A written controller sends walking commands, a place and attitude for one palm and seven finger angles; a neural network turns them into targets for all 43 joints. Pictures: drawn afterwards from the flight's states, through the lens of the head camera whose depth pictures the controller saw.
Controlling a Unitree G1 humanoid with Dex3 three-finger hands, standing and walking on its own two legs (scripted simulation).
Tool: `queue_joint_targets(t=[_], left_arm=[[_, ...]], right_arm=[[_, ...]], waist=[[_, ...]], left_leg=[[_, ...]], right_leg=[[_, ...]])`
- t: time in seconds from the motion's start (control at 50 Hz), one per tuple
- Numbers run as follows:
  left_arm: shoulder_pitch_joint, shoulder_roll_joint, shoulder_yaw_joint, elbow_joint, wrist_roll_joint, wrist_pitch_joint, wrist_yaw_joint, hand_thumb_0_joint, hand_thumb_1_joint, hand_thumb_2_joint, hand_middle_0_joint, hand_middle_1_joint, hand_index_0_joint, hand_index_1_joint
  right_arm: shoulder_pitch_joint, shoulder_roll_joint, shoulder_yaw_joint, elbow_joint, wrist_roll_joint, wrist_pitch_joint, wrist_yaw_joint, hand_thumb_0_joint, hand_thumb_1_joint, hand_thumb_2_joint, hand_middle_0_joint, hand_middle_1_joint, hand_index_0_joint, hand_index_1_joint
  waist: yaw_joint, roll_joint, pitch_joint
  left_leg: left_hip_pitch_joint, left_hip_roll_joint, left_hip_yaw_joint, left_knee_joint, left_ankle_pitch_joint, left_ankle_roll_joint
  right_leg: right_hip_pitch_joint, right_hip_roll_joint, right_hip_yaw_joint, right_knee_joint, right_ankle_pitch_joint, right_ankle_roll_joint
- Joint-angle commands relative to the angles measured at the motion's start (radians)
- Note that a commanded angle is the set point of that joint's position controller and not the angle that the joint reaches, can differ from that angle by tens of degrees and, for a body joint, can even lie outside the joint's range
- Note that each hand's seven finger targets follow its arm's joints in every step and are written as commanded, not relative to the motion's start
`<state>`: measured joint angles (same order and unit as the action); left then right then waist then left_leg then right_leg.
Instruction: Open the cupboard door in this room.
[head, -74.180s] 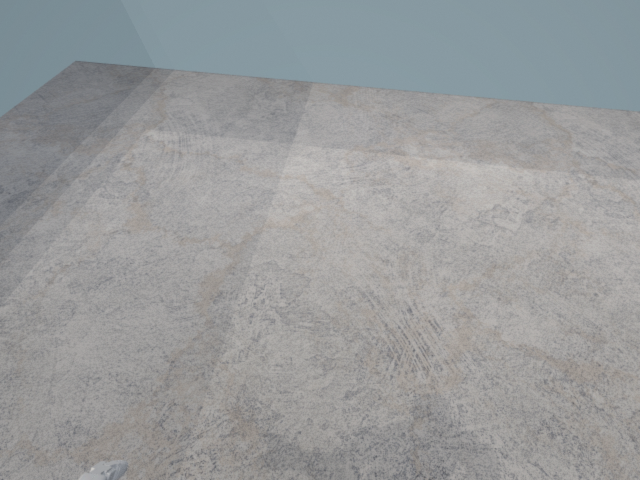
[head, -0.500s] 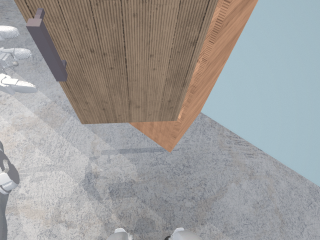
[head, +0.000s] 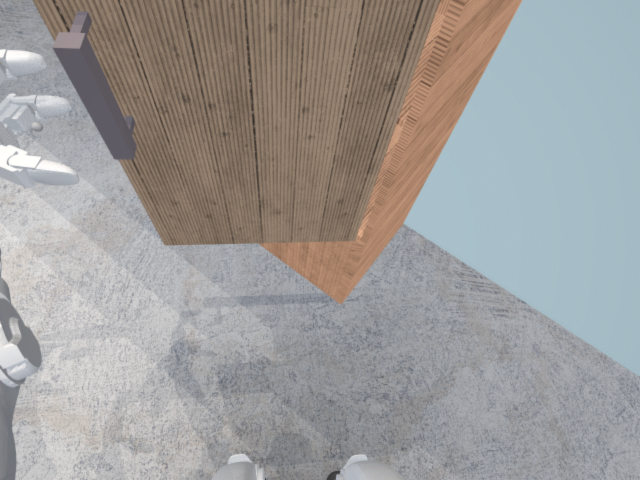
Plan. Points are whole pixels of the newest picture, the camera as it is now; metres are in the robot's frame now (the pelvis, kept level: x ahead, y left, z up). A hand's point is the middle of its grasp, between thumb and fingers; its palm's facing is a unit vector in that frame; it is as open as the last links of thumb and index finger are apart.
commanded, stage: slide the fingers in behind the handle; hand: left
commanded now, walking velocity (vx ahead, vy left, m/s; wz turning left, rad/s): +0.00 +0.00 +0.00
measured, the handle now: (105, 92) +0.55 +0.22 +0.12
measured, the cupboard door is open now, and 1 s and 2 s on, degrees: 41 42 42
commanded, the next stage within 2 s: close the thumb around the handle in 1.40 s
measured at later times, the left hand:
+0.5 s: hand (71, 127) +0.49 +0.24 +0.13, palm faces +0.02 -1.00 +0.00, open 14.0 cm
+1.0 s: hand (88, 132) +0.48 +0.22 +0.13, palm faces +0.05 -1.00 +0.00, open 14.1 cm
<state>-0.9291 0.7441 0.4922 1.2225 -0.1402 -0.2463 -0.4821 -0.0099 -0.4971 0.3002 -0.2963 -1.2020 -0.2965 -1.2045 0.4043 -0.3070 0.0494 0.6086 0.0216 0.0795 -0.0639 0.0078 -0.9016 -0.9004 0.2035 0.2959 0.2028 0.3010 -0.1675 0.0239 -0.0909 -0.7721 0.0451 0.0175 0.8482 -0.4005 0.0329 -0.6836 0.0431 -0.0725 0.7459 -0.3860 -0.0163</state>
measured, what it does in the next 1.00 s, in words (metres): stands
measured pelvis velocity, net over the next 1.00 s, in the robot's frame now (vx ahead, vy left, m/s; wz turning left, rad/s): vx -0.01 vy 0.00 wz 0.01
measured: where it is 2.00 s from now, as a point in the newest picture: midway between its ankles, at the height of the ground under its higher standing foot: outside the picture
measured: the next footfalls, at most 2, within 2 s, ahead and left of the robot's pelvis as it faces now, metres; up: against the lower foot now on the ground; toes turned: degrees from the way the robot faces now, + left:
none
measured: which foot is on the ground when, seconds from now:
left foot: down 0.00-1.00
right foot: down 0.00-1.00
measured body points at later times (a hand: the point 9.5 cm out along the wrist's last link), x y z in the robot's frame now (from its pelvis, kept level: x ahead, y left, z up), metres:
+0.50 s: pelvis +0.00 +0.00 +0.00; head +0.10 +0.02 +0.44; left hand +0.48 +0.29 +0.13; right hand +0.00 -0.27 -0.11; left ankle -0.01 +0.09 -0.70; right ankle -0.03 -0.11 -0.70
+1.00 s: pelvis -0.01 +0.00 +0.00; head +0.08 +0.01 +0.44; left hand +0.47 +0.28 +0.13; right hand +0.00 -0.28 -0.11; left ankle -0.01 +0.09 -0.70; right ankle -0.03 -0.11 -0.70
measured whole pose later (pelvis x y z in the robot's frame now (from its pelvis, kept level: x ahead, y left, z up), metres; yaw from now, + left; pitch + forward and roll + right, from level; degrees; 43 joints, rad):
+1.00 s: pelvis -0.01 +0.00 +0.00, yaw +1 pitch +16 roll -3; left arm -0.88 0.56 0.39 1.14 -0.16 -0.27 -0.30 -0.01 -0.50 0.30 -0.26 -1.19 -0.27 -1.20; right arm 0.41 -0.29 0.03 0.65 0.02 0.04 -0.04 0.01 -0.90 -0.90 0.20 0.30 0.20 0.30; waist -0.14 0.04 -0.10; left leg -0.71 0.03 0.02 0.83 -0.39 0.03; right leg -0.63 0.03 -0.07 0.75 -0.39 -0.02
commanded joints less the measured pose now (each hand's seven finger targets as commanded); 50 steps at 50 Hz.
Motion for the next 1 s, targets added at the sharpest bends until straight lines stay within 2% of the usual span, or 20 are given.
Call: queue_joint_targets(t=[0.0,0.04,0.12,0.24,0.32,0.36,0.4,0.42,0.44,0.5,0.56,0.62,0.68,0.7,0.76,0.78,0.82,0.84,0.94,0.98], left_arm=[[-0.395,0.299,0.031,-0.224,-0.037,-0.063,0.011,0.000,-0.500,0.300,-0.300,-1.200,-0.300,-1.200],[-0.410,0.271,0.006,-0.244,-0.030,-0.063,0.018,0.000,-0.500,0.300,-0.300,-1.200,-0.300,-1.200],[-0.384,0.294,0.045,-0.257,-0.034,-0.072,0.037,0.000,-0.500,0.300,-0.300,-1.200,-0.300,-1.200],[-0.385,0.222,-0.006,-0.274,-0.029,-0.074,0.056,0.000,-0.500,0.300,-0.300,-1.200,-0.300,-1.200],[-0.379,0.215,0.007,-0.247,-0.038,-0.066,0.071,0.000,-0.500,0.300,-0.300,-1.200,-0.300,-1.200],[-0.395,0.197,-0.015,-0.251,-0.027,-0.063,0.081,0.000,-0.500,0.300,-0.300,-1.200,-0.300,-1.200],[-0.420,0.183,-0.021,-0.289,-0.026,-0.078,0.094,0.000,-0.500,0.300,-0.300,-1.200,-0.300,-1.200],[-0.414,0.216,0.007,-0.310,-0.021,-0.089,0.100,0.000,-0.500,0.300,-0.300,-1.200,-0.300,-1.200],[-0.401,0.184,-0.011,-0.331,-0.024,-0.096,0.103,0.000,-0.500,0.300,-0.300,-1.200,-0.300,-1.200],[-0.361,0.134,-0.029,-0.283,-0.040,-0.087,0.106,0.000,-0.500,0.300,-0.300,-1.200,-0.300,-1.200],[-0.372,0.161,-0.023,-0.225,-0.026,-0.060,0.115,0.000,-0.500,0.300,-0.300,-1.200,-0.300,-1.200],[-0.411,0.212,0.008,-0.290,-0.011,-0.088,0.128,0.000,-0.500,0.300,-0.300,-1.200,-0.300,-1.200],[-0.415,0.117,-0.052,-0.321,-0.028,-0.109,0.123,0.000,-0.500,0.300,-0.300,-1.200,-0.300,-1.200],[-0.406,0.113,-0.048,-0.301,-0.036,-0.109,0.120,0.000,-0.500,0.300,-0.300,-1.200,-0.300,-1.200],[-0.422,0.094,-0.064,-0.267,-0.036,-0.089,0.123,0.000,-0.500,0.300,-0.300,-1.200,-0.300,-1.200],[-0.389,0.123,-0.035,-0.249,-0.034,-0.081,0.128,0.000,-0.500,0.300,-0.300,-1.200,-0.300,-1.200],[-0.421,0.117,-0.049,-0.319,-0.026,-0.092,0.138,0.000,-0.500,0.300,-0.300,-1.200,-0.300,-1.200],[-0.414,0.063,-0.087,-0.323,-0.023,-0.093,0.141,0.000,-0.500,0.300,-0.300,-1.200,-0.300,-1.200],[-0.437,-0.018,-0.136,-0.313,-0.034,-0.095,0.162,0.000,-0.500,0.300,-0.300,-1.200,-0.300,-1.200],[-0.451,0.009,-0.117,-0.296,-0.025,-0.094,0.172,0.000,-0.500,0.300,-0.300,-1.200,-0.300,-1.200]], right_arm=[[0.168,-0.181,-0.068,-0.045,0.003,-0.007,-0.008,0.000,-0.900,-0.900,0.200,0.300,0.200,0.300],[0.161,-0.179,-0.068,-0.046,0.002,-0.007,-0.005,0.000,-0.900,-0.900,0.200,0.300,0.200,0.300],[0.169,-0.180,-0.074,-0.043,0.000,-0.009,-0.004,0.000,-0.900,-0.900,0.200,0.300,0.200,0.300],[0.158,-0.171,-0.074,-0.040,0.000,-0.010,0.002,0.000,-0.900,-0.900,0.200,0.300,0.200,0.300],[0.161,-0.174,-0.076,-0.036,0.000,-0.014,0.004,0.000,-0.900,-0.900,0.200,0.300,0.200,0.300],[0.157,-0.172,-0.075,-0.035,0.000,-0.017,0.004,0.000,-0.900,-0.900,0.200,0.300,0.200,0.300],[0.160,-0.169,-0.077,-0.035,-0.003,-0.022,0.005,0.000,-0.900,-0.900,0.200,0.300,0.200,0.300],[0.161,-0.170,-0.080,-0.034,-0.005,-0.023,0.006,0.000,-0.900,-0.900,0.200,0.300,0.200,0.300],[0.156,-0.165,-0.079,-0.038,-0.005,-0.025,0.009,0.000,-0.900,-0.900,0.200,0.300,0.200,0.300],[0.151,-0.162,-0.078,-0.034,-0.003,-0.026,0.013,0.000,-0.900,-0.900,0.200,0.300,0.200,0.300],[0.142,-0.167,-0.074,-0.037,0.001,-0.025,0.009,0.000,-0.900,-0.900,0.200,0.300,0.200,0.300],[0.146,-0.167,-0.077,-0.039,-0.002,-0.030,0.006,0.000,-0.900,-0.900,0.200,0.300,0.200,0.300],[0.137,-0.158,-0.079,-0.036,-0.002,-0.038,0.011,0.000,-0.900,-0.900,0.200,0.300,0.200,0.300],[0.145,-0.158,-0.080,-0.031,-0.001,-0.039,0.011,0.000,-0.900,-0.900,0.200,0.300,0.200,0.300],[0.141,-0.163,-0.080,-0.020,0.001,-0.041,0.010,0.000,-0.900,-0.900,0.200,0.300,0.200,0.300],[0.142,-0.165,-0.080,-0.022,0.001,-0.042,0.008,0.000,-0.900,-0.900,0.200,0.300,0.200,0.300],[0.138,-0.159,-0.079,-0.026,-0.002,-0.046,0.011,0.000,-0.900,-0.900,0.200,0.300,0.200,0.300],[0.136,-0.152,-0.080,-0.026,-0.002,-0.046,0.014,0.000,-0.900,-0.900,0.200,0.300,0.200,0.300],[0.129,-0.152,-0.084,-0.010,-0.001,-0.055,0.019,0.000,-0.900,-0.900,0.200,0.300,0.200,0.300],[0.138,-0.158,-0.087,0.000,-0.003,-0.059,0.017,0.000,-0.900,-0.900,0.200,0.300,0.200,0.300]], waist=[[0.006,0.135,-0.427],[0.003,0.184,-0.431],[0.015,0.149,-0.464],[0.010,0.176,-0.424],[0.007,0.111,-0.408],[0.004,0.127,-0.388],[0.003,0.150,-0.409],[0.018,0.165,-0.455],[0.022,0.186,-0.474],[0.015,0.122,-0.412],[0.007,0.066,-0.348],[0.017,0.127,-0.425],[0.006,0.151,-0.432],[0.002,0.104,-0.425],[-0.006,0.099,-0.383],[0.009,0.087,-0.389],[0.018,0.155,-0.442],[0.011,0.158,-0.435],[-0.012,0.109,-0.378],[-0.008,0.106,-0.375]], left_leg=[[0.408,-0.016,-0.071,-0.053,0.504,0.011],[0.429,-0.016,-0.071,-0.055,0.497,0.007],[0.443,-0.012,-0.075,-0.056,0.523,0.007],[0.460,-0.010,-0.081,-0.064,0.523,0.000],[0.429,-0.011,-0.078,-0.069,0.497,0.006],[0.416,-0.014,-0.074,-0.073,0.463,0.007],[0.445,-0.014,-0.076,-0.070,0.488,0.006],[0.473,-0.011,-0.085,-0.068,0.513,-0.002],[0.500,-0.010,-0.087,-0.066,0.552,-0.006],[0.457,-0.012,-0.079,-0.069,0.521,0.001],[0.357,-0.021,-0.061,-0.085,0.402,0.013],[0.403,-0.021,-0.066,-0.077,0.434,0.008],[0.453,-0.018,-0.065,-0.072,0.454,0.004],[0.440,-0.017,-0.068,-0.070,0.454,0.008],[0.418,-0.018,-0.072,-0.081,0.401,0.009],[0.399,-0.020,-0.068,-0.083,0.400,0.010],[0.445,-0.022,-0.072,-0.080,0.456,0.004],[0.465,-0.020,-0.073,-0.075,0.474,0.002],[0.454,-0.017,-0.078,-0.085,0.411,0.004],[0.444,-0.016,-0.084,-0.089,0.391,0.002]], right_leg=[[0.108,0.025,0.037,-0.060,0.419,0.004],[0.084,0.023,0.036,-0.063,0.399,0.004],[0.109,0.025,0.037,-0.061,0.419,0.003],[0.076,0.025,0.029,-0.063,0.389,0.000],[0.098,0.024,0.032,-0.066,0.396,0.003],[0.087,0.021,0.033,-0.069,0.374,0.003],[0.086,0.021,0.034,-0.065,0.383,-0.001],[0.094,0.020,0.033,-0.058,0.385,-0.002],[0.093,0.022,0.032,-0.055,0.398,-0.004],[0.101,0.024,0.028,-0.063,0.398,-0.002],[0.126,0.016,0.041,-0.075,0.372,0.007],[0.135,0.014,0.047,-0.062,0.385,0.001],[0.110,0.019,0.044,-0.068,0.384,0.002],[0.119,0.021,0.040,-0.066,0.388,0.000],[0.093,0.018,0.039,-0.075,0.348,0.003],[0.116,0.016,0.041,-0.075,0.354,0.002],[0.122,0.014,0.041,-0.063,0.385,-0.002],[0.102,0.016,0.036,-0.065,0.384,-0.002],[0.069,0.019,0.032,-0.079,0.336,0.000],[0.066,0.018,0.032,-0.077,0.314,-0.003]])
